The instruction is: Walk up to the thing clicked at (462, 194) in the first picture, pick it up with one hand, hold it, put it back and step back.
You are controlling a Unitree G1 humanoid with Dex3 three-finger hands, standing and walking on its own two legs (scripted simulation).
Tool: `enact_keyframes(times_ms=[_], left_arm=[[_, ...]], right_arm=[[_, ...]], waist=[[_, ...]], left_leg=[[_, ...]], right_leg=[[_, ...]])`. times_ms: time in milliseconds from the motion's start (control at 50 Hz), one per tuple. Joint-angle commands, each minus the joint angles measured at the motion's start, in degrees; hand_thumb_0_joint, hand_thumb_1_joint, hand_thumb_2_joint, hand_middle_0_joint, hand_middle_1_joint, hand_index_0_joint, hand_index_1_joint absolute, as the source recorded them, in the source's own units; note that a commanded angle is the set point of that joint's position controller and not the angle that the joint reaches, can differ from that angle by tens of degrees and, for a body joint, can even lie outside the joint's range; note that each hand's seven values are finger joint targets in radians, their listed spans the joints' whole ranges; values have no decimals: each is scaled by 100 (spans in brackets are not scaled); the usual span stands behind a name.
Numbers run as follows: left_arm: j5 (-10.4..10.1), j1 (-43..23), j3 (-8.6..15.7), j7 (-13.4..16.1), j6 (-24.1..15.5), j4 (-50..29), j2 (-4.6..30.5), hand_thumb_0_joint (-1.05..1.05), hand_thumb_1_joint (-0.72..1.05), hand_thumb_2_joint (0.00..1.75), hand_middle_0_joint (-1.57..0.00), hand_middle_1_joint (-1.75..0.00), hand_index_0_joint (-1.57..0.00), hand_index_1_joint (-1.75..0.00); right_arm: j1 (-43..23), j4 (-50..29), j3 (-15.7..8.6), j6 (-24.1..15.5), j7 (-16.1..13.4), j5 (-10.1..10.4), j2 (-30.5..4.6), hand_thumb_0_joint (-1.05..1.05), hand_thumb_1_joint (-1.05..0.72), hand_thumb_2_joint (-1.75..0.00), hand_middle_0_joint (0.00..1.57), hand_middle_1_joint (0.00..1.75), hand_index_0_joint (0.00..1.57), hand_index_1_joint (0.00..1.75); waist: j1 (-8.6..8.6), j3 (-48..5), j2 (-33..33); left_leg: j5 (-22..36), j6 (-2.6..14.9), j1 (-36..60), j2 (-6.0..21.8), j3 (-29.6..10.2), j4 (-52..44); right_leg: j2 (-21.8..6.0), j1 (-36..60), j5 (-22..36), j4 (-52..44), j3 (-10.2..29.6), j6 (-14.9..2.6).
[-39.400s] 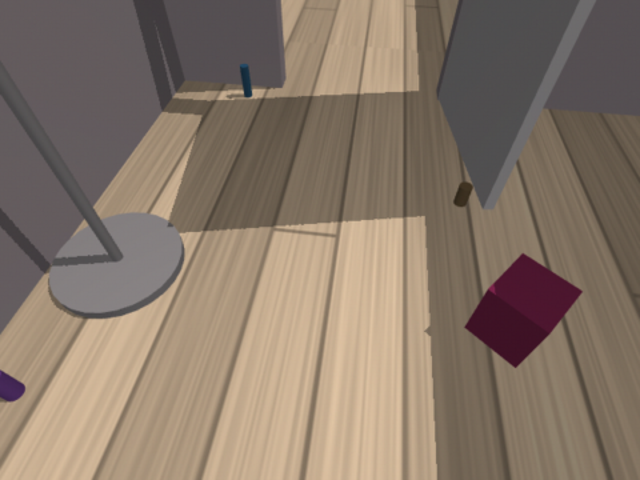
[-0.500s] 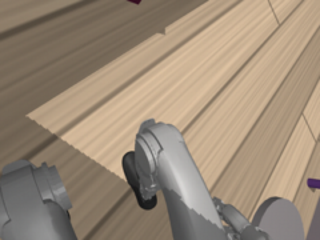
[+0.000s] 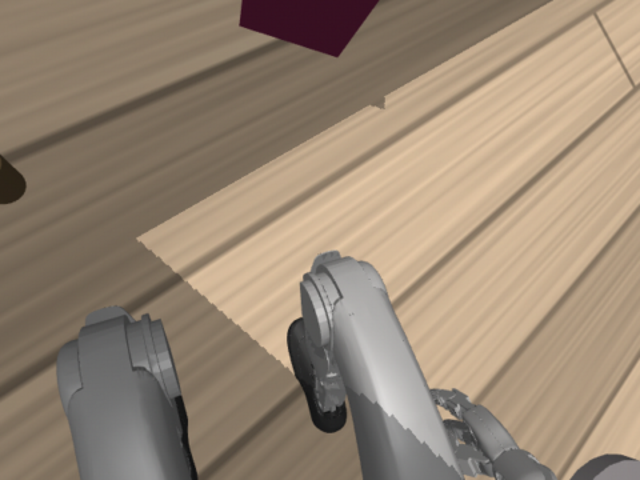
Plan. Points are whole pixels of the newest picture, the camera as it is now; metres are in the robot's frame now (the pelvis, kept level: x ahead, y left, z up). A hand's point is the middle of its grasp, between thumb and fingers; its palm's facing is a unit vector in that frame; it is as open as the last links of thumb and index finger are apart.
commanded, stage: settle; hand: left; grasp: from above
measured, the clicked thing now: out of the picture +0.51 +0.32 -0.29
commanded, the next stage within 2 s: go down in 0.16 s
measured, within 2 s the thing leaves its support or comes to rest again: neither
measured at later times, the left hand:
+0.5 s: hand out of the picture +0.49 +0.35 -0.10, palm faces -0.42 -0.09 -0.90, open 8.5 cm
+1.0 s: hand out of the picture +0.46 +0.37 +0.05, palm faces -0.45 -0.11 -0.89, open 12.0 cm
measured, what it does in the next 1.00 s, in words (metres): rises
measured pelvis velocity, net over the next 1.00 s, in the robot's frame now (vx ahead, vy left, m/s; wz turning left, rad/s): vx -0.01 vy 0.00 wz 0.10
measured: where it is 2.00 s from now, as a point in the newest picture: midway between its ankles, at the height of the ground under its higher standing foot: (251, 423)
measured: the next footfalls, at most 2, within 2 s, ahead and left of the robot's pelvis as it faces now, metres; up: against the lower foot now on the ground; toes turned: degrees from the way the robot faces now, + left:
none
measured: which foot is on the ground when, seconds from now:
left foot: down 0.00-1.00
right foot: down 0.00-1.00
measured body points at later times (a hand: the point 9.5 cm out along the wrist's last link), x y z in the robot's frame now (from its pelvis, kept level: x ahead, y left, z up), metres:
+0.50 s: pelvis -0.01 -0.01 +0.02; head +0.24 +0.09 +0.38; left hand +0.51 +0.35 -0.05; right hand +0.05 -0.28 -0.06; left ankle +0.07 +0.12 -0.31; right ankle +0.12 -0.14 -0.31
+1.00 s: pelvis -0.01 +0.00 +0.12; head +0.20 +0.08 +0.51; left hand +0.48 +0.37 +0.10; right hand +0.08 -0.26 +0.01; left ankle +0.07 +0.12 -0.31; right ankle +0.12 -0.14 -0.31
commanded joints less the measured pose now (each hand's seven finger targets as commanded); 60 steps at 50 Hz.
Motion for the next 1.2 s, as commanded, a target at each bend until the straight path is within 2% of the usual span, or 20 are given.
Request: enact_keyframes(times_ms=[0, 100, 120, 220, 260, 280, 300, 360, 440, 460, 480, 540, 640, 720, 760, 820, 880, 940, 1020, 1180], left_arm=[[-110, -1857, 212, -17, -14, -1016, 1485, 0, 55, 51, -85, -77, -91, -70], [-171, -1970, 160, -212, -148, -987, 1414, 0, 51, 50, -82, -75, -89, -69], [-169, -1927, 205, -243, -172, -1004, 1532, 0, 50, 50, -82, -75, -89, -68], [-163, -1984, 249, -305, -306, -1130, 1558, 0, 52, 54, -84, -74, -90, -69], [-150, -1921, 341, -290, -318, -1119, 1667, 0, 43, 48, -77, -68, -84, -61], [-176, -1865, 348, -299, -323, -1210, 1639, 0, 44, 41, -81, -72, -88, -65], [-186, -1829, 356, -326, -307, -1261, 1638, 0, 36, 47, -73, -64, -80, -59], [-197, -2033, 471, -356, -310, -1600, 1798, 0, 12, 52, -50, -66, -56, -63], [-266, -2046, 570, -387, -332, -2108, 1912, 0, -9, 62, -47, -65, -47, -65], [-318, -2150, 548, -408, -318, -2207, 1848, 0, -10, 65, -47, -66, -47, -66], [-322, -2025, 599, -429, -274, -2198, 1865, 0, -11, 67, -47, -66, -46, -66], [-374, -2138, 598, -500, -218, -2526, 1872, 0, -13, 67, -45, -64, -44, -65], [-541, -1732, 452, -765, -120, -2561, 1568, 0, -16, 69, -43, -65, -42, -66], [-643, -1501, 200, -979, -86, -2250, 1117, 0, -17, 69, -41, -67, -40, -68], [-676, -1502, 175, -1079, -114, -2141, 1110, 0, -18, 70, -40, -68, -39, -69], [-790, -1582, 89, -1195, -198, -2069, 1000, 0, -17, 69, -39, -72, -39, -72], [-806, -1542, 69, -1251, -309, -1885, 993, 0, -20, 71, -35, -77, -36, -76], [-772, -1623, 90, -1291, -457, -2015, 1066, 0, -22, 72, -33, -79, -34, -78], [-759, -1635, 383, -1251, -612, -2131, 1438, 0, -23, 74, -33, -80, -33, -79], [-718, -1651, 593, -1059, -755, -2192, 1645, 0, -31, 81, -27, -84, -27, -84]], right_arm=[[1355, -39, -591, 140, -161, 44, -1648, 0, -92, -90, 20, 30, 20, 30], [1405, 1, -555, 257, -232, 49, -1568, 0, -92, -90, 20, 30, 20, 30], [1372, -31, -549, 278, -248, 51, -1525, 0, -92, -90, 20, 30, 20, 30], [1503, 7, -553, 368, -305, 75, -1589, 0, -92, -90, 20, 30, 20, 30], [1538, -23, -570, 396, -328, 94, -1578, 0, -90, -90, 20, 30, 20, 30], [1531, -31, -582, 422, -325, 112, -1552, 0, -95, -92, 20, 30, 20, 30], [1536, -42, -599, 432, -329, 114, -1534, 0, -92, -90, 20, 30, 20, 30], [1536, -37, -690, 504, -384, 148, -1580, 0, -92, -90, 20, 30, 20, 30], [1561, -64, -777, 579, -438, 204, -1494, 0, -92, -90, 20, 30, 20, 30], [1591, -71, -799, 589, -449, 220, -1461, 0, -92, -90, 20, 30, 20, 30], [1631, -36, -865, 615, -474, 246, -1501, 0, -92, -90, 20, 30, 20, 30], [1602, -52, -948, 678, -542, 303, -1446, 0, -92, -90, 20, 30, 20, 30], [1539, -25, -974, 763, -637, 410, -1238, 0, -91, -90, 20, 30, 20, 30], [1468, 1, -918, 782, -720, 470, -1156, 0, -91, -90, 20, 30, 20, 30], [1389, 41, -909, 785, -771, 498, -1173, 0, -91, -90, 20, 30, 20, 30], [1379, 36, -873, 738, -814, 525, -1077, 0, -91, -90, 20, 30, 20, 30], [1359, 88, -856, 677, -860, 530, -1051, 0, -91, -90, 20, 30, 20, 30], [1373, 83, -837, 633, -885, 536, -977, 0, -91, -90, 20, 30, 20, 30], [1392, 117, -891, 604, -909, 533, -1012, 0, -91, -90, 20, 30, 20, 30], [1431, 219, -915, 583, -923, 521, -946, 0, -91, -90, 20, 30, 20, 30]], waist=[[-179, -3962, 2365], [-254, -3878, 2120], [-170, -4019, 2050], [-140, -4138, 2222], [-69, -4173, 2282], [-3, -4283, 2385], [30, -4369, 2403], [94, -4523, 2537], [220, -5049, 2552], [165, -5081, 2588], [250, -5080, 2541], [271, -5216, 2529], [396, -5129, 2244], [286, -4316, 1955], [289, -4019, 1901], [276, -4126, 1761], [300, -3958, 1666], [367, -4341, 1717], [523, -4706, 1972], [537, -4926, 1879]], left_leg=[[1275, -86, 3556, 62, 339, -1603], [1059, -45, 3231, 31, 450, -1588], [1046, -21, 3216, 48, 520, -1584], [1297, -64, 3469, 42, 484, -1648], [1306, -84, 3567, 23, 459, -1731], [1331, -87, 3706, 44, 456, -1811], [1308, -78, 3760, 49, 495, -1825], [1257, -82, 3866, 10, 541, -1895], [1404, -54, 4201, 30, 625, -2043], [1359, -45, 4248, 27, 632, -2097], [1367, -44, 4398, 18, 600, -2200], [1270, -32, 4552, 6, 606, -2424], [1026, 53, 4638, 49, 660, -2883], [690, 60, 4551, 72, 500, -3314], [505, 32, 4653, 90, 361, -3558], [486, 67, 4755, 151, 404, -3766], [415, 68, 4740, 149, 411, -3909], [778, 67, 5102, 172, 445, -3970], [1149, 5, 5618, 179, 356, -4179], [1366, 43, 6032, 172, 450, -4351]], right_leg=[[127, 1537, 1242, -1170, -548, -546], [114, 1733, 1086, -1309, -502, -541], [133, 1873, 1080, -1343, -467, -528], [98, 1809, 1221, -1324, -490, -550], [95, 1769, 1189, -1333, -487, -573], [88, 1774, 1208, -1313, -484, -548], [95, 1807, 1188, -1349, -462, -555], [69, 1766, 1134, -1451, -401, -590], [66, 2083, 1265, -1580, -297, -570], [60, 2136, 1256, -1655, -277, -568], [44, 2094, 1240, -1730, -265, -574], [32, 2173, 1182, -1909, -202, -600], [39, 2434, 1058, -2289, -75, -557], [18, 2409, 847, -2578, -115, -555], [6, 2340, 755, -2650, -128, -558], [21, 2673, 879, -2784, -85, -493], [11, 2817, 863, -2933, -65, -477], [22, 3078, 1118, -3006, -26, -460], [9, 3214, 1311, -3044, -10, -458], [20, 3621, 1399, -3425, 30, -437]])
